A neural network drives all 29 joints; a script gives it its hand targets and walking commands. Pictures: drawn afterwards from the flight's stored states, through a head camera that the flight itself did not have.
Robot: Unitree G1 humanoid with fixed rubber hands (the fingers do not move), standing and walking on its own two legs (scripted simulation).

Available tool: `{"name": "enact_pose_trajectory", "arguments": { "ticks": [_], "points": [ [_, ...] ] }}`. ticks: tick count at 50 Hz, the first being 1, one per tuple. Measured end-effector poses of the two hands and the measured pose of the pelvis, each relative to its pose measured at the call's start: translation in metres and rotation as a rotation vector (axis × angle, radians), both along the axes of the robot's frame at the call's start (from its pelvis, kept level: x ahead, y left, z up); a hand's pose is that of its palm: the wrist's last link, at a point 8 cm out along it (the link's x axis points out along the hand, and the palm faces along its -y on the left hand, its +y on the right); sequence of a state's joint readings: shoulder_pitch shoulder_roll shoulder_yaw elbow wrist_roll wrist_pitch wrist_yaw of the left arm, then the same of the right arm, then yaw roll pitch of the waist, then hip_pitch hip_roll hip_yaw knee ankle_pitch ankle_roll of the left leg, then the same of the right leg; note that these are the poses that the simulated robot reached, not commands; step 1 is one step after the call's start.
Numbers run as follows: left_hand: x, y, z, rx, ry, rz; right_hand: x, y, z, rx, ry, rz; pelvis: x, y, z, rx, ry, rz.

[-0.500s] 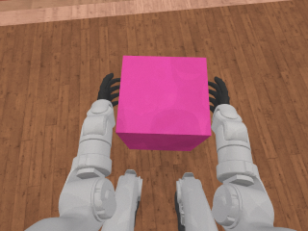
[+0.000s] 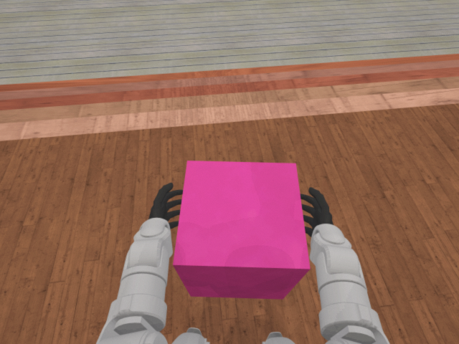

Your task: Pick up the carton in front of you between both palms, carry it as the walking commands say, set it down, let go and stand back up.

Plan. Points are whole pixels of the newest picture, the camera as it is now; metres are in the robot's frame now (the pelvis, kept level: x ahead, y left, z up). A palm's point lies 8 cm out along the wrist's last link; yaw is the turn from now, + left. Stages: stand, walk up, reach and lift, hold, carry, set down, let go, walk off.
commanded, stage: reach and lift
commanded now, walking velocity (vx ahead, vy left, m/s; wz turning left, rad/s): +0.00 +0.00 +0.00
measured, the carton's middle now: (238, 235) +0.34 +0.00 -0.09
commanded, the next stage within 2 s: hold in 1.30 s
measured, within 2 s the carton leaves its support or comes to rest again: neither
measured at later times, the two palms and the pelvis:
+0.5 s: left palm (147, 219) +0.30 +0.15 +0.07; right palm (340, 226) +0.30 -0.15 +0.07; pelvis +0.00 +0.00 +0.04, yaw +0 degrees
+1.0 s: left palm (146, 210) +0.31 +0.15 +0.08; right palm (340, 217) +0.31 -0.15 +0.08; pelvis +0.02 +0.00 +0.05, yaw +0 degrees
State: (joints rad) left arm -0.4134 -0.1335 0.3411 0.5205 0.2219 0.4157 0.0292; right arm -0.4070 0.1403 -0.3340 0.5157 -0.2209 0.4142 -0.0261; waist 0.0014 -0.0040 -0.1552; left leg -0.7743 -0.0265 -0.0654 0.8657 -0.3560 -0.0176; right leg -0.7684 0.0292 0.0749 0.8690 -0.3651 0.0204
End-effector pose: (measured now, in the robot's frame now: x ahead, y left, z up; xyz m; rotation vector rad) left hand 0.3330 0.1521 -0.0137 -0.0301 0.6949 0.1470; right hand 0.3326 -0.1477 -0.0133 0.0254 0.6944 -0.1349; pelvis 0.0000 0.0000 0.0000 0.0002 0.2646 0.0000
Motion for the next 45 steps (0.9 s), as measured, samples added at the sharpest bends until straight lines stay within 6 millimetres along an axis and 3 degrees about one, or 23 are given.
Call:
{"name": "enact_pose_trajectory", "arguments": {
  "ticks": [8, 16, 29, 45],
  "points": [
    [-0.016, -0.001, 0.047, 0.004, -0.017, -0.001, -0.015, -0.001, 0.046, -0.004, -0.017, 0.005, 0.009, 0.000, 0.029, 0.001, -0.149, 0.003],
    [-0.028, -0.001, 0.081, 0.023, -0.031, -0.015, -0.027, -0.001, 0.081, -0.018, -0.031, 0.019, 0.010, 0.000, 0.044, 0.001, -0.281, 0.005],
    [-0.031, -0.002, 0.083, 0.028, -0.007, -0.020, -0.030, -0.002, 0.082, -0.022, -0.007, 0.024, 0.000, -0.001, 0.045, 0.002, -0.333, 0.007],
    [-0.023, -0.001, 0.091, 0.048, -0.010, -0.036, -0.022, -0.002, 0.091, -0.044, -0.010, 0.039, 0.017, -0.001, 0.051, 0.001, -0.336, 0.005]
  ]
}}
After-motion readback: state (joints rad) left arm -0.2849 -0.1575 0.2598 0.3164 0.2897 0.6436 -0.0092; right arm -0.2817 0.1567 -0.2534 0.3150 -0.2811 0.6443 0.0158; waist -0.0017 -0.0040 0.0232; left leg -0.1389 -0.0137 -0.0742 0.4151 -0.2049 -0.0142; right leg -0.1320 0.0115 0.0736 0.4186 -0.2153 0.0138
